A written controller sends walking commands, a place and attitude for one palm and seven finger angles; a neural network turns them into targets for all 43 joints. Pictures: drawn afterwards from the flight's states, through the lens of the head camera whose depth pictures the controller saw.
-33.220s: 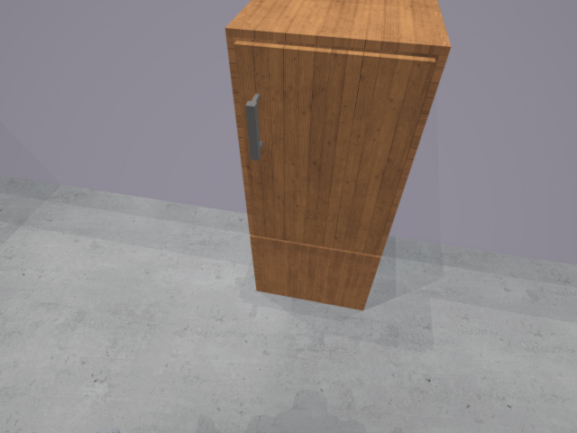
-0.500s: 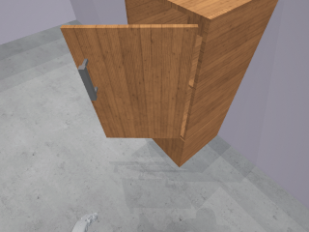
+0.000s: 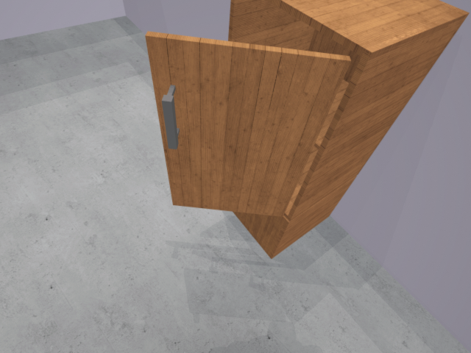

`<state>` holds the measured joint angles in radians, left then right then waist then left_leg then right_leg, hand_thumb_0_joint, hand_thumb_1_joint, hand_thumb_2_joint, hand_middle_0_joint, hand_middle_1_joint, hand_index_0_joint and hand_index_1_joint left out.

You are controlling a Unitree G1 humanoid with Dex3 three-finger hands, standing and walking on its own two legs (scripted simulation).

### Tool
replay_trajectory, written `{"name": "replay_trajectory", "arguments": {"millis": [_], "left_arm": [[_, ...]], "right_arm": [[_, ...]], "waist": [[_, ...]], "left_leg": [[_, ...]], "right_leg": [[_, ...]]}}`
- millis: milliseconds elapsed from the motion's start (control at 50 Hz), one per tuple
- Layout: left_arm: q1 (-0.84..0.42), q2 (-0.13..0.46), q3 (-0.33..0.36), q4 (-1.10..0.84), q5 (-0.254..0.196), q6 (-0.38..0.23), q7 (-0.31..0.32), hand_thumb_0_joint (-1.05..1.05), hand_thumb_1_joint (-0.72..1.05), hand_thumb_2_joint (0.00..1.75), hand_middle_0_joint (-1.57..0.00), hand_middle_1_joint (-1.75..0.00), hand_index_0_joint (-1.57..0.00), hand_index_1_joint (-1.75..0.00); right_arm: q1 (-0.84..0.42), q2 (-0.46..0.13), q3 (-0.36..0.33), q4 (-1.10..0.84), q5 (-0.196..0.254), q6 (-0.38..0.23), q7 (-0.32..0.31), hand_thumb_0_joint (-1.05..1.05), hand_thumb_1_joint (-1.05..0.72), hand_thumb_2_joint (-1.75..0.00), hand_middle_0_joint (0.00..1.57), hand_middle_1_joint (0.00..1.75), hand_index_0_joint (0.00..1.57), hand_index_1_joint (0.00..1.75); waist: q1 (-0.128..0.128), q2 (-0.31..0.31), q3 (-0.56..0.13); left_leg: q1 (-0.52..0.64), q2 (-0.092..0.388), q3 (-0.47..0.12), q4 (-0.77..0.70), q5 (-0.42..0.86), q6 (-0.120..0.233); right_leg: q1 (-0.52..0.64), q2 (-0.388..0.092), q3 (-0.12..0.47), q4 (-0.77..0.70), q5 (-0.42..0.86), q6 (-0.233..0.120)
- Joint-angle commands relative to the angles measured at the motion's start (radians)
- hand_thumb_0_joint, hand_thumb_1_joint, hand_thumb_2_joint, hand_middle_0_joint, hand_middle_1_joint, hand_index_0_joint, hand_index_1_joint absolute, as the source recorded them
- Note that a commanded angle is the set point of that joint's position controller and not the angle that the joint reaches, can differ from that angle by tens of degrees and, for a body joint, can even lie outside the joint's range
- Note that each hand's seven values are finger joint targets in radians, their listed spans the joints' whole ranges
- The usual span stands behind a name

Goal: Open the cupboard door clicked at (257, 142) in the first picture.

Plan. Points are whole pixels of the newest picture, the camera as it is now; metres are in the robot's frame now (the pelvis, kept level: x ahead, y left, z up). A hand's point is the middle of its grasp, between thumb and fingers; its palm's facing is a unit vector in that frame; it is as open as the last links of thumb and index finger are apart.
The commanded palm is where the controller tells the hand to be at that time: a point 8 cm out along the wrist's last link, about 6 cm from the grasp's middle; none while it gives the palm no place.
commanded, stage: come to a stop and stand still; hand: left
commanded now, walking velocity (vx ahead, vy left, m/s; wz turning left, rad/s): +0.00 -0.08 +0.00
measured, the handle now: (172, 118) +0.57 +0.19 +0.03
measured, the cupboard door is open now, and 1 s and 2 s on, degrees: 49 49 49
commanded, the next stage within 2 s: look again from close up in 0.72 s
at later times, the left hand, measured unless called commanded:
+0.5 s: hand out of the picture +0.03 +0.12 -0.18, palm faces +0.02 -0.98 -0.21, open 7.2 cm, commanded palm none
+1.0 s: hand out of the picture -0.02 +0.11 -0.19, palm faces +0.01 -0.98 -0.19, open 7.4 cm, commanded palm none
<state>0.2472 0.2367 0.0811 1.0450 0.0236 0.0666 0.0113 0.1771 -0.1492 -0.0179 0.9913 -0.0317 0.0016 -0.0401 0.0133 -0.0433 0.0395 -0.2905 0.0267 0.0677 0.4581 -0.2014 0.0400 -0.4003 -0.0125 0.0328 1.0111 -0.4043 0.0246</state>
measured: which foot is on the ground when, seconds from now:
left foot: down 0.00-1.00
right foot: up 0.00-0.22, down 0.24-1.00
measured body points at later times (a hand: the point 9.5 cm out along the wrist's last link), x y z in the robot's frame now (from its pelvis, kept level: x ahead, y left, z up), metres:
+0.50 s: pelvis -0.01 -0.06 -0.01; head +0.00 -0.06 +0.44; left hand +0.03 +0.17 -0.16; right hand -0.04 -0.29 -0.16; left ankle -0.01 +0.07 -0.74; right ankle -0.07 -0.17 -0.74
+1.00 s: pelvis -0.01 -0.05 -0.01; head +0.00 -0.06 +0.44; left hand -0.02 +0.16 -0.17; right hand +0.02 -0.29 -0.17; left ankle +0.00 +0.07 -0.74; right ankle -0.07 -0.17 -0.74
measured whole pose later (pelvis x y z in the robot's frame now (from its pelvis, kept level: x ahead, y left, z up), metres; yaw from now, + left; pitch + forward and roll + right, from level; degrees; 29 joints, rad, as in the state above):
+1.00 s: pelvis -0.01 -0.05 -0.01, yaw +0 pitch -1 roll -1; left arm 0.32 0.12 0.00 1.10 0.02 -0.02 0.05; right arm 0.25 -0.18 -0.01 1.05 -0.01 -0.02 -0.02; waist -0.01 0.02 0.03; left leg -0.26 0.04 0.03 0.58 -0.30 -0.01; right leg -0.13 -0.01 -0.03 0.51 -0.36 0.00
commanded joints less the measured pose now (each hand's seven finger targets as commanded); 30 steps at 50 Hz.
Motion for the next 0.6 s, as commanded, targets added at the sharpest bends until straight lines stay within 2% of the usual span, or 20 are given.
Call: {"name": "replay_trajectory", "arguments": {"millis": [0, 60, 80, 100, 140, 160, 180, 200, 220, 240, 260, 280, 320, 340, 360, 380, 400, 440, 560, 580], "left_arm": [[-0.032, 0.023, -0.01, -0.066, -0.009, -0.029, -0.009, 0.0, 0.9, 0.9, -0.2, -0.3, -0.2, -0.3], [-0.042, 0.007, -0.021, -0.065, -0.011, -0.032, -0.01, 0.0, 0.9, 0.9, -0.2, -0.3, -0.2, -0.3], [-0.036, 0.002, -0.021, -0.059, -0.013, -0.032, -0.011, 0.0, 0.9, 0.9, -0.2, -0.3, -0.2, -0.3], [-0.013, 0.003, -0.022, -0.05, -0.014, -0.032, -0.01, 0.0, 0.9, 0.9, -0.2, -0.3, -0.2, -0.3], [0.042, 0.0, -0.021, -0.022, -0.014, -0.036, -0.007, 0.0, 0.9, 0.9, -0.2, -0.3, -0.2, -0.3], [0.07, 0.012, -0.02, -0.012, -0.011, -0.043, -0.003, 0.0, 0.9, 0.9, -0.2, -0.3, -0.2, -0.3], [0.089, 0.054, -0.014, -0.006, -0.007, -0.049, 0.004, 0.0, 0.9, 0.9, -0.2, -0.3, -0.2, -0.3], [0.066, 0.113, -0.009, -0.006, -0.004, -0.054, 0.01, 0.0, 0.9, 0.9, -0.2, -0.3, -0.2, -0.3], [0.012, 0.126, -0.014, -0.025, -0.007, -0.056, 0.013, 0.0, 0.9, 0.9, -0.2, -0.3, -0.2, -0.3], [-0.036, 0.124, -0.023, -0.041, -0.003, -0.053, 0.012, 0.0, 0.9, 0.9, -0.2, -0.3, -0.2, -0.3], [-0.048, 0.081, -0.025, -0.032, -0.003, -0.063, 0.019, 0.0, 0.9, 0.9, -0.2, -0.3, -0.2, -0.3], [-0.057, 0.064, -0.032, -0.023, -0.008, -0.069, 0.019, 0.0, 0.9, 0.9, -0.2, -0.3, -0.2, -0.3], [-0.045, 0.043, -0.039, -0.008, -0.016, -0.08, 0.017, 0.0, 0.9, 0.9, -0.2, -0.3, -0.2, -0.3], [-0.04, 0.036, -0.042, -0.001, -0.018, -0.082, 0.018, 0.0, 0.9, 0.9, -0.2, -0.3, -0.2, -0.3], [-0.018, 0.024, -0.045, 0.004, -0.021, -0.082, 0.019, 0.0, 0.9, 0.9, -0.2, -0.3, -0.2, -0.3], [-0.003, 0.015, -0.047, 0.006, -0.025, -0.081, 0.02, 0.0, 0.9, 0.9, -0.2, -0.3, -0.2, -0.3], [0.004, 0.018, -0.046, 0.009, -0.023, -0.078, 0.023, 0.0, 0.9, 0.9, -0.2, -0.3, -0.2, -0.3], [0.005, 0.033, -0.043, 0.024, -0.025, -0.075, 0.02, 0.0, 0.9, 0.9, -0.2, -0.3, -0.2, -0.3], [0.012, 0.026, -0.046, 0.039, -0.023, -0.074, 0.02, 0.0, 0.9, 0.9, -0.2, -0.3, -0.2, -0.3], [0.01, 0.028, -0.047, 0.04, -0.023, -0.074, 0.019, 0.0, 0.9, 0.9, -0.2, -0.3, -0.2, -0.3]], "right_arm": [[0.142, -0.21, -0.056, 0.0, 0.001, -0.012, -0.022, 0.0, -0.9, -0.9, 0.2, 0.3, 0.2, 0.3], [0.139, -0.208, -0.062, 0.016, 0.002, -0.005, -0.016, 0.0, -0.9, -0.9, 0.2, 0.3, 0.2, 0.3], [0.133, -0.217, -0.065, 0.016, 0.001, -0.002, -0.012, 0.0, -0.9, -0.9, 0.2, 0.3, 0.2, 0.3], [0.119, -0.223, -0.066, 0.02, 0.003, 0.001, -0.009, 0.0, -0.9, -0.9, 0.2, 0.3, 0.2, 0.3], [0.098, -0.222, -0.069, 0.025, 0.008, 0.005, -0.005, 0.0, -0.9, -0.9, 0.2, 0.3, 0.2, 0.3], [0.082, -0.199, -0.065, 0.025, 0.015, 0.006, -0.003, 0.0, -0.9, -0.9, 0.2, 0.3, 0.2, 0.3], [0.074, -0.157, -0.059, 0.02, 0.022, 0.01, 0.003, 0.0, -0.9, -0.9, 0.2, 0.3, 0.2, 0.3], [0.053, -0.099, -0.044, 0.009, 0.025, 0.017, 0.009, 0.0, -0.9, -0.9, 0.2, 0.3, 0.2, 0.3], [0.024, -0.099, -0.036, 0.001, 0.016, 0.026, 0.019, 0.0, -0.9, -0.9, 0.2, 0.3, 0.2, 0.3], [0.044, -0.091, -0.037, 0.003, 0.015, 0.025, 0.029, 0.0, -0.9, -0.9, 0.2, 0.3, 0.2, 0.3], [0.044, -0.071, -0.038, 0.018, 0.008, 0.028, 0.028, 0.0, -0.9, -0.9, 0.2, 0.3, 0.2, 0.3], [0.068, -0.084, -0.036, 0.041, 0.006, 0.027, 0.024, 0.0, -0.9, -0.9, 0.2, 0.3, 0.2, 0.3], [0.113, -0.082, -0.032, 0.07, 0.011, 0.018, 0.019, 0.0, -0.9, -0.9, 0.2, 0.3, 0.2, 0.3], [0.142, -0.083, -0.029, 0.09, 0.012, 0.011, 0.016, 0.0, -0.9, -0.9, 0.2, 0.3, 0.2, 0.3], [0.15, -0.085, -0.025, 0.107, 0.013, 0.002, 0.013, 0.0, -0.9, -0.9, 0.2, 0.3, 0.2, 0.3], [0.157, -0.105, -0.023, 0.115, 0.012, -0.006, 0.007, 0.0, -0.9, -0.9, 0.2, 0.3, 0.2, 0.3], [0.153, -0.11, -0.023, 0.118, 0.014, -0.005, 0.004, 0.0, -0.9, -0.9, 0.2, 0.3, 0.2, 0.3], [0.145, -0.102, -0.019, 0.132, 0.015, -0.008, 0.0, 0.0, -0.9, -0.9, 0.2, 0.3, 0.2, 0.3], [0.142, -0.091, -0.016, 0.14, 0.016, 0.001, -0.001, 0.0, -0.9, -0.9, 0.2, 0.3, 0.2, 0.3], [0.144, -0.094, -0.016, 0.14, 0.016, 0.001, 0.0, 0.0, -0.9, -0.9, 0.2, 0.3, 0.2, 0.3]], "waist": [[-0.063, 0.18, -0.123], [-0.071, 0.24, -0.113], [-0.07, 0.243, -0.119], [-0.059, 0.25, -0.11], [-0.029, 0.196, -0.096], [-0.008, 0.154, -0.067], [-0.002, 0.042, -0.047], [-0.01, -0.153, 0.008], [-0.009, -0.162, 0.047], [-0.028, -0.106, 0.035], [-0.029, -0.165, 0.045], [-0.038, -0.203, 0.067], [-0.047, -0.162, 0.047], [-0.053, -0.087, 0.027], [-0.039, -0.005, 0.014], [-0.031, 0.066, -0.007], [-0.026, 0.055, -0.007], [-0.021, 0.116, -0.02], [-0.02, 0.014, 0.017], [-0.025, 0.016, 0.021]], "left_leg": [[0.284, 0.3, -0.234, -0.133, 0.439, 0.118], [0.257, 0.276, -0.207, -0.122, 0.418, 0.113], [0.229, 0.272, -0.209, -0.13, 0.367, 0.109], [0.193, 0.262, -0.206, -0.134, 0.298, 0.102], [0.104, 0.225, -0.192, -0.121, 0.153, 0.071], [0.035, 0.184, -0.158, -0.084, 0.091, 0.037], [-0.055, 0.115, -0.103, -0.019, -0.022, -0.016], [-0.101, 0.029, -0.012, 0.048, -0.167, -0.069], [-0.058, 0.021, -0.024, 0.124, -0.219, -0.069], [-0.012, 0.005, -0.027, 0.17, -0.206, -0.062], [-0.017, 0.012, -0.031, 0.181, -0.168, -0.059], [-0.019, 0.021, -0.037, 0.172, -0.12, -0.06], [0.035, 0.024, -0.043, 0.094, -0.036, -0.062], [0.091, 0.039, -0.058, 0.027, 0.106, -0.059], [0.124, 0.065, -0.079, -0.005, 0.219, -0.05], [0.126, 0.096, -0.098, -0.012, 0.289, -0.04], [0.108, 0.106, -0.094, -0.017, 0.257, -0.041], [0.111, 0.095, -0.087, -0.022, 0.297, -0.044], [0.116, 0.084, -0.072, -0.053, 0.147, -0.049], [0.111, 0.08, -0.073, -0.056, 0.15, -0.05]], "right_leg": [[-0.074, -0.029, -0.01, -0.093, -0.053, 0.016], [0.006, -0.026, -0.05, -0.232, -0.09, 0.007], [0.052, -0.018, -0.062, -0.283, -0.097, 0.005], [0.092, -0.012, -0.075, -0.336, -0.077, 0.0], [0.208, 0.003, -0.102, -0.498, 0.063, -0.01], [0.283, -0.006, -0.095, -0.633, 0.157, -0.016], [0.335, -0.093, 0.018, -0.737, 0.148, -0.043], [0.253, -0.237, 0.155, -0.819, 0.058, -0.101], [0.12, -0.292, 0.18, -0.859, -0.048, -0.151], [0.07, -0.272, 0.141, -0.833, -0.084, -0.156], [0.076, -0.221, 0.11, -0.821, 0.016, -0.142], [0.104, -0.198, 0.079, -0.783, 0.155, -0.138], [0.137, -0.178, 0.028, -0.706, 0.338, -0.121], [0.137, -0.157, 0.006, -0.661, 0.363, -0.098], [0.155, -0.118, -0.017, -0.627, 0.382, -0.074], [0.19, -0.102, -0.019, -0.616, 0.392, -0.057], [0.216, -0.099, -0.013, -0.644, 0.356, -0.053], [0.25, -0.103, -0.02, -0.626, 0.397, -0.054], [0.239, -0.097, -0.014, -0.692, 0.312, -0.058], [0.237, -0.1, -0.01, -0.692, 0.313, -0.058]]}}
